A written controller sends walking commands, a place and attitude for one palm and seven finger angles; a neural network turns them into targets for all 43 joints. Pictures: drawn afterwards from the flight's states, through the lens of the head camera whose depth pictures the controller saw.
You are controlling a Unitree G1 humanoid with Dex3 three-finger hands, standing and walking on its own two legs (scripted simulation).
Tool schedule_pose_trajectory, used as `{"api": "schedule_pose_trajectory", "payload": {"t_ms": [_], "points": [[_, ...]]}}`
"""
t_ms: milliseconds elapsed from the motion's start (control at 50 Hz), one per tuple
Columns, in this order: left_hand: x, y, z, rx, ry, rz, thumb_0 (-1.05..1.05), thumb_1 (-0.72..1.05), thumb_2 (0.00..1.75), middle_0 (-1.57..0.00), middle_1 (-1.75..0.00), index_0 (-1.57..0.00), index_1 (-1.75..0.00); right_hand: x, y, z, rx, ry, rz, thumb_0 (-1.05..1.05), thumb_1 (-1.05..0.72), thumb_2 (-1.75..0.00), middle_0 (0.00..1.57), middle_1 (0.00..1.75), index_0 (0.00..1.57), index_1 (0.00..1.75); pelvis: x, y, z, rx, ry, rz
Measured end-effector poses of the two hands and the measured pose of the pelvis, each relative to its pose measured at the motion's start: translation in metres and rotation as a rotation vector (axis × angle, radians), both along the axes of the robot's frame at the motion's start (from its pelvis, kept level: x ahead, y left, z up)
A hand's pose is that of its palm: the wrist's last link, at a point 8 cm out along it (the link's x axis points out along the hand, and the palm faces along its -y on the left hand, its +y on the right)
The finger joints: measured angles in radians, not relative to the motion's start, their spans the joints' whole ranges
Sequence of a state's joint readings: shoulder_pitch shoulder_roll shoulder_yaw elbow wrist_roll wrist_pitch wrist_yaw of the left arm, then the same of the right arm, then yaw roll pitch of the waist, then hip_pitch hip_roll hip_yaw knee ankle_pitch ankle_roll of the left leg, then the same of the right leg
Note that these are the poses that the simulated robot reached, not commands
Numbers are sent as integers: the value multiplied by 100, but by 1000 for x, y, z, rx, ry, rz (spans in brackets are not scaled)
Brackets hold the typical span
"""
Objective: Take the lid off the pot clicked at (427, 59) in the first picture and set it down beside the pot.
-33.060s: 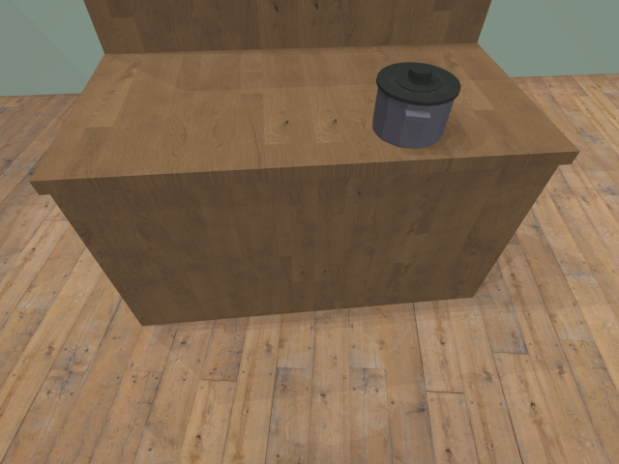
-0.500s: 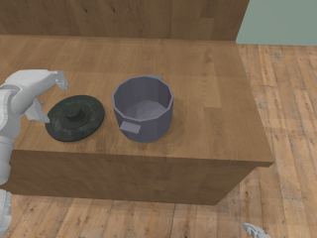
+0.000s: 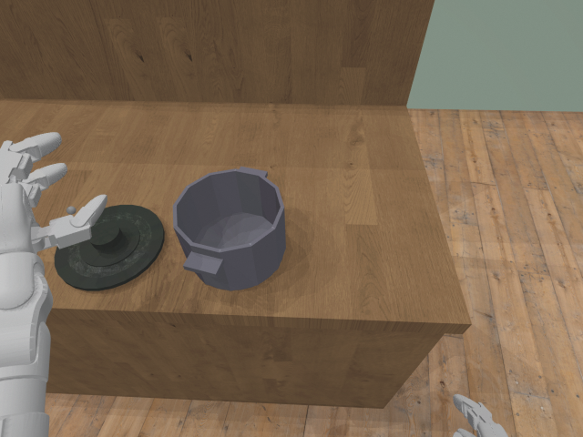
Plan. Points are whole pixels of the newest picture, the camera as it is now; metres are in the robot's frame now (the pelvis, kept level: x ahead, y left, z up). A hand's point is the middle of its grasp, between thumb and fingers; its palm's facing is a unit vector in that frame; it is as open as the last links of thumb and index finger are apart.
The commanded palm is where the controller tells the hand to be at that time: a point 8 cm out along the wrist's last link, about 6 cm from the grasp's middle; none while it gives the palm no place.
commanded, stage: draw the hand back to the body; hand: left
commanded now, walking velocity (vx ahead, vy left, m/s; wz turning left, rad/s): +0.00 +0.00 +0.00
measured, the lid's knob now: (105, 235) +0.43 +0.36 -0.02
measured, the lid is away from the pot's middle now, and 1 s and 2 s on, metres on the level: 0.23 0.23 0.23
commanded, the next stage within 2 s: step back with the hand held close in 1.26 s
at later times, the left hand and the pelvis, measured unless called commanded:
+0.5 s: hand (59, 273) +0.25 +0.26 +0.16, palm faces +0.47 -0.82 -0.31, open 7.7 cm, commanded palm +0.19 +0.29 +0.18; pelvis -0.02 -0.02 +0.00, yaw +1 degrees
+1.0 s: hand (29, 343) +0.17 +0.26 +0.16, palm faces +0.40 -0.84 -0.36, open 7.5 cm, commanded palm +0.11 +0.29 +0.17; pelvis -0.03 +0.00 +0.00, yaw +0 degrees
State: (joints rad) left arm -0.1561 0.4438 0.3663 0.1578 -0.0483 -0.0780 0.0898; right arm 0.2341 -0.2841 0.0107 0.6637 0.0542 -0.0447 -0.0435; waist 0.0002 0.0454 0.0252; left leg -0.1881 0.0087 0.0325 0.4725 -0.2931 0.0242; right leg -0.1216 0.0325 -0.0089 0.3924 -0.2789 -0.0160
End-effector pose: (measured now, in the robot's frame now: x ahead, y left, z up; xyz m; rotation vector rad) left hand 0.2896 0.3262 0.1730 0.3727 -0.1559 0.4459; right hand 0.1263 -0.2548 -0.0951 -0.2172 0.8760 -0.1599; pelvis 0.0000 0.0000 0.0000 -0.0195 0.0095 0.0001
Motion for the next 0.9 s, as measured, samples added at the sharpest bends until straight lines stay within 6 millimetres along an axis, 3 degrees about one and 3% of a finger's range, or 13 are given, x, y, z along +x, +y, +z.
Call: {"api": "schedule_pose_trajectory", "payload": {"t_ms": [120,240,320,460,580,680,800,900], "points": [[-19,-4,1,0,8,44,0,39,73,-29,-63,-28,-63,14,-10,-1,15,-30,6,1,-91,-90,20,30,20,30,1,-13,0,6,-8,7],[-40,-24,4,6,-10,23,1,52,77,-27,-55,-26,-54,30,-10,4,36,-104,28,1,-91,-90,20,30,20,30,-1,-20,0,9,-27,6],[-54,-18,2,9,3,47,1,61,80,-26,-49,-25,-49,35,-8,8,52,-131,31,1,-91,-90,20,30,20,30,-5,-25,-1,12,-38,8],[-81,-33,-1,-11,-8,24,1,76,86,-23,-39,-22,-38,35,-1,12,55,-173,61,1,-91,-90,20,30,20,30,-14,-23,0,10,-61,13],[-101,-25,-4,-6,-3,42,1,84,88,-22,-33,-21,-33,26,4,14,55,-173,64,1,-91,-90,20,30,20,30,-21,-22,1,9,-72,13],[-115,-37,-5,-9,-10,-5,2,87,89,-21,-31,-21,-31,21,11,15,50,-187,73,1,-90,-90,20,30,20,30,-25,-15,2,7,-82,12],[-130,-29,-4,17,-3,-6,2,88,90,-21,-30,-21,-30,17,21,17,53,-192,71,1,-90,-90,20,30,20,30,-28,-9,2,5,-86,9],[-143,-39,-5,16,1,-53,2,89,90,-21,-30,-20,-30,19,30,21,51,-218,89,1,-90,-90,20,30,20,30,-28,-1,2,3,-87,7]]}}
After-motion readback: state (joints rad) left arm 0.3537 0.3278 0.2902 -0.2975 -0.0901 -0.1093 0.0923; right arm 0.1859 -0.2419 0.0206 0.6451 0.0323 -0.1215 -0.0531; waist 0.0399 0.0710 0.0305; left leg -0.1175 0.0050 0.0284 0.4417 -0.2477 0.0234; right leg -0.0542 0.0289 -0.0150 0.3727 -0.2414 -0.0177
